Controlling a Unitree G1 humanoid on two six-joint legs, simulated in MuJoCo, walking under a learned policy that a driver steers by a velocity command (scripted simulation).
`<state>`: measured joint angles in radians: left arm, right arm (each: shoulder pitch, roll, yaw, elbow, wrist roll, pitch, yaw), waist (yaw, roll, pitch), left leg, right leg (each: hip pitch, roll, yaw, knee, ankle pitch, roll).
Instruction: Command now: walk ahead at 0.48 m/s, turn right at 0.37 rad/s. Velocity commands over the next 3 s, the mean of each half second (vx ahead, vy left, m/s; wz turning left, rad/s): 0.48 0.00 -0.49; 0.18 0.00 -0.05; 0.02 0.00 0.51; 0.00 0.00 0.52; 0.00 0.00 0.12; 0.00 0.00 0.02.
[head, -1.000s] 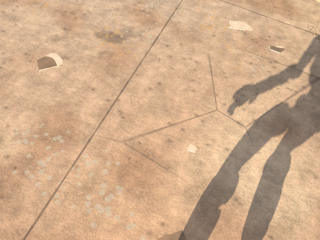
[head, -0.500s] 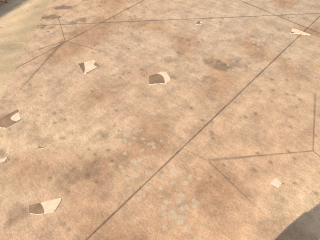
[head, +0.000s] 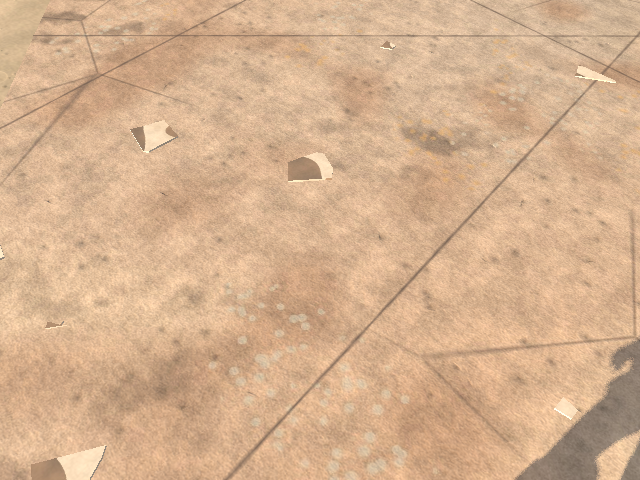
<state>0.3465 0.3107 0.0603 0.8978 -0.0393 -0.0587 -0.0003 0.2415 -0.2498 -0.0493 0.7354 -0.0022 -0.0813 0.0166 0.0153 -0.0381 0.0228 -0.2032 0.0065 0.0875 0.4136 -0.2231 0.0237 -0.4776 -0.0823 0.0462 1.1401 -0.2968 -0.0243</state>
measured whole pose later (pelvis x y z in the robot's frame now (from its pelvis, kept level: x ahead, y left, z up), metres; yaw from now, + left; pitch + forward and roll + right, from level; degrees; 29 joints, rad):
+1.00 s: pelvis +0.46 -0.06 -0.01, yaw -17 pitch +2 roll -1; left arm 0.14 0.29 0.05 0.72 0.00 0.03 0.03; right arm 0.18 -0.28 -0.05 0.68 0.00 -0.01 0.01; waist -0.02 -0.01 0.06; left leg -0.42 -0.06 -0.07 0.47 -0.08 0.04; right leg -0.46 0.05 0.06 1.01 -0.48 0.04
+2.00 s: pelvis +0.48 -0.08 -0.01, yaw +17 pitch +1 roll -1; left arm 0.15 0.30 0.07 0.71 0.00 0.01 0.01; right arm 0.14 -0.31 -0.06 0.62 0.00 0.04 -0.02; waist -0.01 0.00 0.04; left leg -0.30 -0.08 -0.13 0.52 -0.24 0.04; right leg -0.39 0.00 0.05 0.72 -0.36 0.07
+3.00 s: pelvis +0.51 -0.11 +0.00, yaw +19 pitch -2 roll +0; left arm 0.23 0.24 0.01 0.86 0.01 -0.03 0.01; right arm 0.22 -0.23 -0.05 0.93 -0.01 0.03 -0.05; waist 0.00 0.01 0.04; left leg -0.19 -0.01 -0.14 0.47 -0.26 -0.04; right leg -0.17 0.03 -0.01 0.49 -0.29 -0.04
